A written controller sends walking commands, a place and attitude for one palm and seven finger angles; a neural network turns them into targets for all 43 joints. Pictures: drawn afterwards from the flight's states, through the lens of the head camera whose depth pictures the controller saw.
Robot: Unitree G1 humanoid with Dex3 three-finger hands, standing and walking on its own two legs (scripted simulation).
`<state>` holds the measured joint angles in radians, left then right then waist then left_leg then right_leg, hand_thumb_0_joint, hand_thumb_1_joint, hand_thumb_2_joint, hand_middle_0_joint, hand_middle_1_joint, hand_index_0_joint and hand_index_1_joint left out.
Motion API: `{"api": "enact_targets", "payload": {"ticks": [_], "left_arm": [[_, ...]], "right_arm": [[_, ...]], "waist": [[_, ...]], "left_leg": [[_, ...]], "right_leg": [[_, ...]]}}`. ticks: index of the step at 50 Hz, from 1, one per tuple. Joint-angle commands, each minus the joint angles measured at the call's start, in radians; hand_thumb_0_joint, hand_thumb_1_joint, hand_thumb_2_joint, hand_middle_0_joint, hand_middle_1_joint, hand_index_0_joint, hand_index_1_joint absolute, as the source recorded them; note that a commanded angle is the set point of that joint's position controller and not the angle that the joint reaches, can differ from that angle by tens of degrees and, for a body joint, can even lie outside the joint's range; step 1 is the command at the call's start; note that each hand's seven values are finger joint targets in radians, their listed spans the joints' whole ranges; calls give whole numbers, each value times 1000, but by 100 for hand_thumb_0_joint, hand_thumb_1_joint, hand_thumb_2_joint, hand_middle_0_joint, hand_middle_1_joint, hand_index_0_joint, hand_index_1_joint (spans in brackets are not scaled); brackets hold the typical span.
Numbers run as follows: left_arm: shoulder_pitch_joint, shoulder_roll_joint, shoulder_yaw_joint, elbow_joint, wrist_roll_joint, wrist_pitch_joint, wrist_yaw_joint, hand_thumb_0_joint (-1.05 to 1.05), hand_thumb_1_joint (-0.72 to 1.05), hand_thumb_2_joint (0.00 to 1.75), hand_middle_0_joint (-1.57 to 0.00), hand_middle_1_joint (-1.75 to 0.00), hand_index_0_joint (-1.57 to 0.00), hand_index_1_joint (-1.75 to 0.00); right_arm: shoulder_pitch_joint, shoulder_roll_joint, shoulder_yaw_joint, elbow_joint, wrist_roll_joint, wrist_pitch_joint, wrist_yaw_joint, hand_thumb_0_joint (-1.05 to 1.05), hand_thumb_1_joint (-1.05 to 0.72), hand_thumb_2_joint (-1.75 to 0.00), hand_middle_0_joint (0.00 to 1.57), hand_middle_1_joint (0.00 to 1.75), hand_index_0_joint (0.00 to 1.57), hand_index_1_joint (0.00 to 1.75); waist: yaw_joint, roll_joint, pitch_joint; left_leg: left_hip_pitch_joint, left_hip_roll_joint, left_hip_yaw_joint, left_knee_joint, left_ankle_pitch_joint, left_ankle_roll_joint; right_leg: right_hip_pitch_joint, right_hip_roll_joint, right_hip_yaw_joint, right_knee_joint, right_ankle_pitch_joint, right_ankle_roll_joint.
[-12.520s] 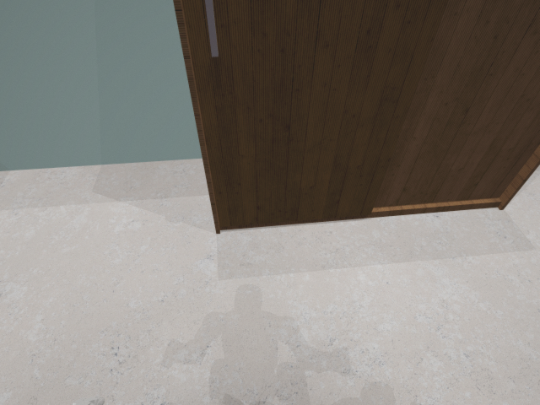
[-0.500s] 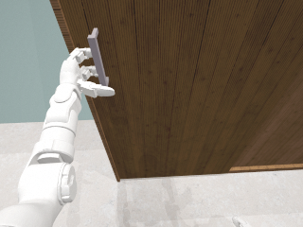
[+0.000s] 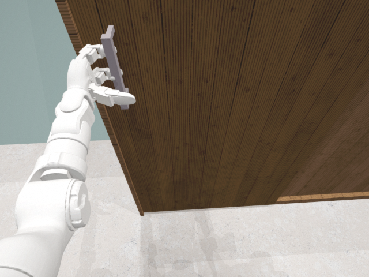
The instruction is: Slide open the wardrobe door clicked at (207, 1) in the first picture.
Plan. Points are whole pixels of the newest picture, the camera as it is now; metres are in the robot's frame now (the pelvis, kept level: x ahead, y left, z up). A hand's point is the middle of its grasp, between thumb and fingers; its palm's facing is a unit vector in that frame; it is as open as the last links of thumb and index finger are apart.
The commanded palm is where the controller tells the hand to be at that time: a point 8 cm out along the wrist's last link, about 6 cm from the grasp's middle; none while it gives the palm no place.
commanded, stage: slide the fingers in behind the handle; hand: left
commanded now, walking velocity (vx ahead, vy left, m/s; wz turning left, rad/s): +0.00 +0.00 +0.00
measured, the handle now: (118, 70) +0.51 +0.15 +0.19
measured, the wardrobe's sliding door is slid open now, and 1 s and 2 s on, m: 0.00 0.00 0.00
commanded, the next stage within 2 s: grip the handle and tug to test in 1.84 s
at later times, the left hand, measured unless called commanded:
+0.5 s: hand (118, 83) +0.46 +0.14 +0.19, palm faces +0.06 -1.00 +0.02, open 13.9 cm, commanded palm +0.43 +0.19 +0.19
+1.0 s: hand (127, 81) +0.47 +0.12 +0.19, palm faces +0.06 -1.00 +0.01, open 14.0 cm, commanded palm +0.44 +0.17 +0.19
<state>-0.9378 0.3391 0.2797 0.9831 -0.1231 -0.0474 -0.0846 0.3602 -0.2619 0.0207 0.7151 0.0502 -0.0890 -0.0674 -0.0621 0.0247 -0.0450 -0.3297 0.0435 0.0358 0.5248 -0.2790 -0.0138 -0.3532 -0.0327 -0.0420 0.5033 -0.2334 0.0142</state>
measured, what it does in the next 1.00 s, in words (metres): stands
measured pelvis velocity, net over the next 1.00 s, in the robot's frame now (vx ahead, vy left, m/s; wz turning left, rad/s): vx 0.00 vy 0.00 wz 0.00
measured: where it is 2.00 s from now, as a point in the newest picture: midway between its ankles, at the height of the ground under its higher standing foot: outside the picture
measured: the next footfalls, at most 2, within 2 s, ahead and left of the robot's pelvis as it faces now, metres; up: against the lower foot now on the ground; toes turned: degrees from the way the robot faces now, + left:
none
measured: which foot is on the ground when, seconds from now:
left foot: down 0.00-1.00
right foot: down 0.00-1.00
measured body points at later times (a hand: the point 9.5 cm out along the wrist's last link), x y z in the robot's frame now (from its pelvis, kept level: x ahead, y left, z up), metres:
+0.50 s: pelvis +0.00 +0.00 +0.00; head +0.01 -0.01 +0.45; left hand +0.45 +0.20 +0.19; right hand +0.08 -0.25 -0.12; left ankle -0.01 +0.13 -0.74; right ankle +0.01 -0.13 -0.74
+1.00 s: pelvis +0.00 +0.00 +0.00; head +0.02 -0.01 +0.45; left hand +0.46 +0.18 +0.19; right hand +0.09 -0.26 -0.12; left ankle -0.01 +0.13 -0.74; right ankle +0.01 -0.13 -0.74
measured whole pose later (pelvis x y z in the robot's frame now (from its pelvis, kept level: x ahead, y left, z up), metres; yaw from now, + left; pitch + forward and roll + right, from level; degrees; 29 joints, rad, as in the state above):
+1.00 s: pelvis +0.00 +0.00 +0.00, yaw +0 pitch +4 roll +0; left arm -0.90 0.25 0.22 0.89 -0.13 -0.01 -0.01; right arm 0.32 -0.24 0.02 0.70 0.05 -0.08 -0.06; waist -0.05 0.03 -0.05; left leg -0.31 0.05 0.04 0.52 -0.28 -0.02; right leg -0.34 -0.03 -0.04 0.50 -0.23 0.01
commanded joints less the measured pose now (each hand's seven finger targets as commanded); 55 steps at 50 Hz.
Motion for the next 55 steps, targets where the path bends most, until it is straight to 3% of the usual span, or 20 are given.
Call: {"api": "enact_targets", "payload": {"ticks": [1,4,5,6,8,14,17,20,23,26,30,31,35,42,45,47,50,52,54,55], "left_arm": [[-594,222,15,-215,13,-71,8,0,-50,30,-30,-120,-30,-120],[-547,202,12,-198,5,-78,7,0,-50,30,-30,-120,-30,-120],[-530,187,4,-202,3,-78,5,0,-50,30,-30,-120,-30,-120],[-561,162,-20,-213,0,-79,2,0,-50,30,-30,-120,-30,-120],[-540,194,13,-211,-1,-79,5,0,-50,30,-30,-120,-30,-120],[-509,183,8,-260,-5,-80,14,0,-50,30,-30,-120,-30,-120],[-495,158,-4,-345,-5,-77,22,0,-50,30,-30,-120,-30,-120],[-398,153,14,-353,-15,-53,32,0,-50,30,-30,-120,-30,-120],[-440,188,26,-337,0,-20,41,0,-50,30,-30,-120,-30,-120],[-480,141,-17,-429,5,-28,49,0,-50,30,-30,-120,-30,-120],[-457,88,-49,-377,-17,-12,42,0,-50,30,-30,-120,-30,-120],[-466,110,-32,-362,-17,-6,43,0,-50,30,-30,-120,-30,-120],[-469,75,-60,-353,-12,0,49,0,-50,30,-30,-120,-30,-120],[-503,107,-33,-316,-5,-18,68,0,-50,30,-30,-120,-30,-120],[-496,114,-30,-356,2,-37,72,0,-50,30,-30,-120,-30,-120],[-509,69,-61,-349,-3,-35,71,0,-50,30,-30,-120,-30,-120],[-485,123,-12,-311,-3,-25,75,0,-50,30,-30,-120,-30,-120],[-487,103,-25,-329,1,-23,78,0,-50,30,-30,-120,-30,-120],[-461,132,-1,-326,5,-29,84,0,-50,30,-30,-120,-30,-120],[-460,104,-21,-319,1,-25,82,0,-50,30,-30,-120,-30,-120]], "right_arm": [[21,-136,-48,-100,-6,-39,-11,0,-90,-90,20,30,20,30],[34,-138,-51,-100,-9,-43,-8,0,-90,-90,20,30,20,30],[27,-136,-49,-106,-6,-44,-6,0,-90,-90,20,30,20,30],[24,-135,-48,-105,-5,-47,-5,0,-90,-90,20,30,20,30],[29,-139,-51,-102,-6,-48,-5,0,-90,-90,20,30,20,30],[17,-137,-52,-114,-6,-52,-4,0,-90,-90,20,30,20,30],[-5,-126,-49,-125,-4,-57,2,0,-90,-90,20,30,20,30],[-25,-125,-52,-134,-2,-53,4,0,-90,-90,20,30,20,30],[-36,-127,-46,-131,-1,-40,-5,0,-90,-90,20,30,20,30],[-55,-113,-46,-145,-1,-43,-7,0,-90,-90,20,30,20,30],[-61,-115,-43,-135,2,-43,-12,0,-90,-90,20,30,20,30],[-57,-119,-43,-129,1,-42,-14,0,-90,-90,20,30,20,30],[-65,-112,-40,-132,0,-40,-11,0,-90,-90,20,30,20,30],[-58,-112,-37,-125,-5,-33,-10,0,-90,-90,20,30,20,30],[-55,-112,-41,-133,-6,-34,-7,0,-90,-90,20,30,20,30],[-54,-106,-41,-129,-5,-37,-4,0,-90,-90,20,30,20,30],[-42,-117,-44,-122,-7,-30,-8,0,-90,-90,20,30,20,30],[-47,-110,-43,-127,-7,-32,-5,0,-90,-90,20,30,20,30],[-36,-115,-48,-123,-9,-28,-6,0,-90,-90,20,30,20,30],[-42,-111,-44,-125,-7,-29,-4,0,-90,-90,20,30,20,30]], "waist": [[-22,12,-316],[-19,-32,-325],[-11,-17,-327],[-23,-1,-312],[-12,-26,-326],[-2,-35,-335],[13,27,-365],[27,-41,-351],[16,-75,-274],[18,21,-339],[3,-48,-301],[5,-51,-297],[8,-25,-304],[7,-48,-309],[14,-34,-360],[6,-24,-341],[11,-68,-329],[14,-33,-335],[20,-61,-340],[13,-50,-322]], "left_leg": [[110,-37,-17,-47,217,41],[112,-32,-25,-46,227,41],[110,-33,-23,-48,220,39],[117,-33,-23,-48,211,38],[113,-32,-23,-48,211,39],[119,-29,-23,-50,210,41],[148,-31,-18,-49,258,34],[135,-27,-7,-50,280,40],[91,-30,-6,-68,207,43],[157,-31,-3,-57,258,41],[148,-32,-9,-59,231,42],[142,-32,-10,-60,226,42],[146,-36,-13,-59,224,41],[124,-39,-11,-56,220,42],[143,-38,-10,-49,269,42],[148,-35,-8,-49,265,39],[120,-34,-10,-57,252,41],[127,-38,-4,-54,261,41],[123,-35,-4,-53,266,43],[116,-35,-1,-57,256,43]], "right_leg": [[118,37,2,-42,253,-31],[126,40,-7,-40,248,-34],[119,42,-4,-37,243,-34],[103,42,-3,-40,238,-34],[115,43,-4,-38,240,-34],[131,42,-7,-38,226,-35],[145,44,-5,-28,277,-39],[176,45,-6,-31,314,-34],[159,40,-4,-50,257,-29],[164,37,2,-43,289,-35],[151,39,-4,-53,272,-30],[150,38,-3,-54,269,-31],[143,35,-3,-53,257,-32],[153,32,2,-49,264,-30],[182,34,2,-35,312,-33],[164,36,0,-39,311,-32],[179,37,-2,-43,301,-30],[179,36,2,-42,312,-32],[195,38,-2,-44,310,-32],[182,38,0,-46,309,-30]]}}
